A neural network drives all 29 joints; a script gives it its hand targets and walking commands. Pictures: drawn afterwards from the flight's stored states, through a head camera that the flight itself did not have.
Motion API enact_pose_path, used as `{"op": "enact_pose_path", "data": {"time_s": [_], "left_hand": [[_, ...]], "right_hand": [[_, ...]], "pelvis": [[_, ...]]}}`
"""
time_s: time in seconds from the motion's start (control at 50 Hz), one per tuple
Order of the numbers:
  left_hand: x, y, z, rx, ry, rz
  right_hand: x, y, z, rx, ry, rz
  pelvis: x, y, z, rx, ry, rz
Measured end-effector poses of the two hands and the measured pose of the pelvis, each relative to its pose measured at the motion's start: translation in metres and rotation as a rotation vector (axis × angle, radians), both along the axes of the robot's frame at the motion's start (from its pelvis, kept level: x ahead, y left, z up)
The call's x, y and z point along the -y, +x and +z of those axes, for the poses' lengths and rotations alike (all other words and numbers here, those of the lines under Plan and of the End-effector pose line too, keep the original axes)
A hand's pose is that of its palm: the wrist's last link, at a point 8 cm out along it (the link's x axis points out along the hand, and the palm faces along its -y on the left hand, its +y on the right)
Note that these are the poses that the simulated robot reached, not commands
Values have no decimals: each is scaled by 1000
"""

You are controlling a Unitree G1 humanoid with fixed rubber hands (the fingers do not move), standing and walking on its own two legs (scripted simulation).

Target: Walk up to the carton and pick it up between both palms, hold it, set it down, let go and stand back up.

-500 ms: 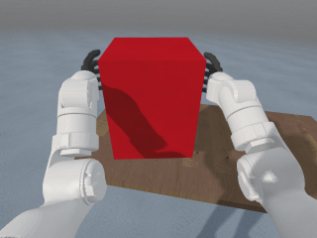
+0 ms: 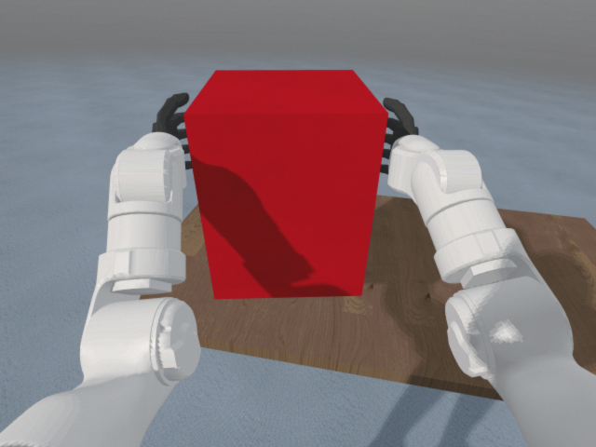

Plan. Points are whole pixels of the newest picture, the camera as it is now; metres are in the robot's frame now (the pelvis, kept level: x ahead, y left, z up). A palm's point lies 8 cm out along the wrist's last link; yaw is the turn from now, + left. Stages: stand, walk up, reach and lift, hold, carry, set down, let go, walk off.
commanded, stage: hold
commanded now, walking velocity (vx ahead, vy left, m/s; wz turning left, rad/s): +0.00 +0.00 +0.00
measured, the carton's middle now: (286, 179) +0.40 +0.00 +0.26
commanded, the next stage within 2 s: none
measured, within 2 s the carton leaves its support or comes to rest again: neither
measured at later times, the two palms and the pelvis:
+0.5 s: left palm (164, 148) +0.37 +0.15 +0.31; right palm (394, 160) +0.37 -0.14 +0.30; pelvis +0.00 +0.00 +0.00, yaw +1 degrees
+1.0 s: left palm (162, 149) +0.37 +0.15 +0.31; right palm (394, 157) +0.36 -0.14 +0.31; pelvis +0.00 +0.00 +0.00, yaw +0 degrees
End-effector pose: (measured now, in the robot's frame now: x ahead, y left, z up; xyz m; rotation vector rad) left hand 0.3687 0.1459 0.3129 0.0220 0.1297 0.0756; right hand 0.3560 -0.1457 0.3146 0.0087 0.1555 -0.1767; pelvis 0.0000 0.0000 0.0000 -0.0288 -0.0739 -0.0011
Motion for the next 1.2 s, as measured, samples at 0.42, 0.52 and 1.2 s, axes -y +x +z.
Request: {"op": "enact_pose_path", "data": {"time_s": [0.42,0.52,1.2], "left_hand": [[-4,5,1,-2,32,24],[-4,4,0,-8,26,27],[-7,2,1,-10,25,20]], "right_hand": [[-4,11,-12,-5,21,26],[-5,11,-14,-11,23,27],[-7,7,-8,-15,28,19]], "pelvis": [[0,0,0,-7,-1,5],[1,1,0,-5,0,11],[0,-3,0,-6,0,8]]}}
